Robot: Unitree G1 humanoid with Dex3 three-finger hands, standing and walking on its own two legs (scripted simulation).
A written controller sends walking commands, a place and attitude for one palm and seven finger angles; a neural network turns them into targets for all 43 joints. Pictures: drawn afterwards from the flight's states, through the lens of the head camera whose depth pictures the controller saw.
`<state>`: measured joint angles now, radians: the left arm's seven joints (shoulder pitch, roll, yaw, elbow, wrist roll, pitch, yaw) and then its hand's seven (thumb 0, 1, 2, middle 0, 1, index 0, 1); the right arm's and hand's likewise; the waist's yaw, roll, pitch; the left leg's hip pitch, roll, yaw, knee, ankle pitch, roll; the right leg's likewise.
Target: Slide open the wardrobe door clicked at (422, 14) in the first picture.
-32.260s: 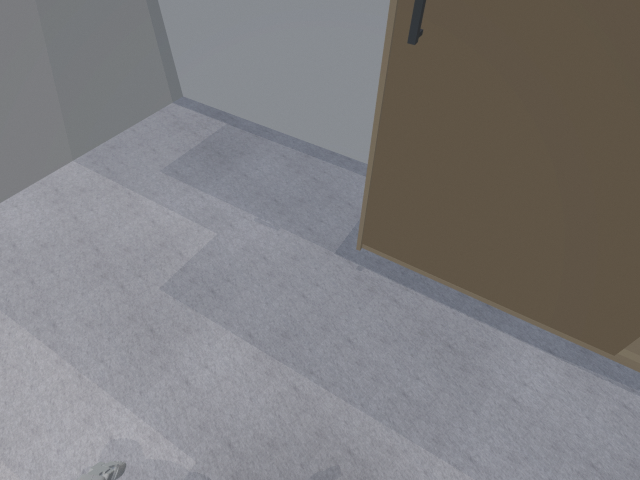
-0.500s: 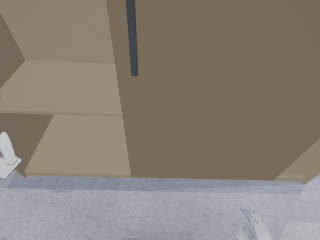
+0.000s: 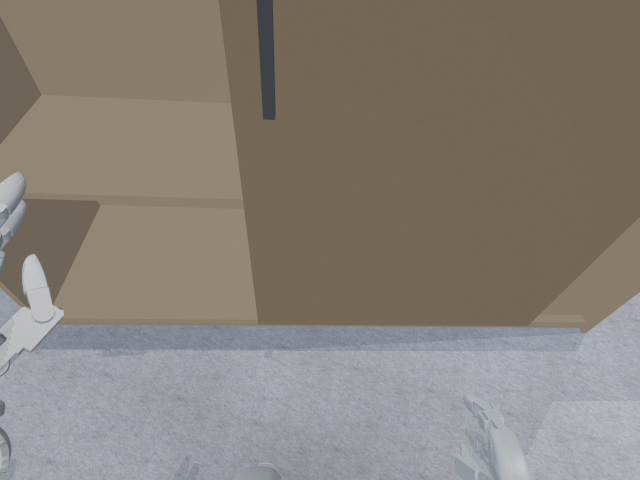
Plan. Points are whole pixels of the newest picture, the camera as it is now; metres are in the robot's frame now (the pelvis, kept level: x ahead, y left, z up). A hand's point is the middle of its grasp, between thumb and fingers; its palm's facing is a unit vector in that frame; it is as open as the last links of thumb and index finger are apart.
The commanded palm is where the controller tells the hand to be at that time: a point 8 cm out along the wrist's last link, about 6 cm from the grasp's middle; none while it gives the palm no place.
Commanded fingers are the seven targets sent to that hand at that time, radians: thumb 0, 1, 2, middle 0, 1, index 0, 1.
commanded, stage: stop stepping back and stand still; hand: left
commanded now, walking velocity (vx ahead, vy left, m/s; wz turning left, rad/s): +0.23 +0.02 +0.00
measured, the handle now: (267, 40) +0.64 +0.17 +0.22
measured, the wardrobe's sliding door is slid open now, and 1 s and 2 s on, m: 0.68 0.68 0.68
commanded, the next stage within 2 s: let the arm hang, fingers relaxed in 0.66 s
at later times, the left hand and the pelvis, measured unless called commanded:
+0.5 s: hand out of the picture +0.15 +0.30 +0.16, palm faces +0.50 -0.79 -0.35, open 7.4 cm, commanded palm +0.09 +0.32 +0.19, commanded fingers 0.00 0.90 0.90 -0.20 -0.30 -0.20 -0.30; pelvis -0.05 +0.02 +0.00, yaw +0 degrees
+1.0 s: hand out of the picture +0.03 +0.22 -0.14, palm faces -0.02 -0.96 -0.27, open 7.4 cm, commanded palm none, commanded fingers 0.00 0.90 0.90 -0.20 -0.30 -0.20 -0.30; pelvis -0.08 +0.02 -0.01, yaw +2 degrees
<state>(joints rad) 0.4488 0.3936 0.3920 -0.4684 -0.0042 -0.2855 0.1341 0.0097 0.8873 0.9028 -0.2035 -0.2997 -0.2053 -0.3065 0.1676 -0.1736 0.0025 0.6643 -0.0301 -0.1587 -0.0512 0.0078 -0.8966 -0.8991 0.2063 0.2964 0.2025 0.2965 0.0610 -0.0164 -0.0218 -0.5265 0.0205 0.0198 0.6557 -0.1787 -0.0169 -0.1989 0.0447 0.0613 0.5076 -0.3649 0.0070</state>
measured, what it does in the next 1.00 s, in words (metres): steps on the spot: left foot, then left foot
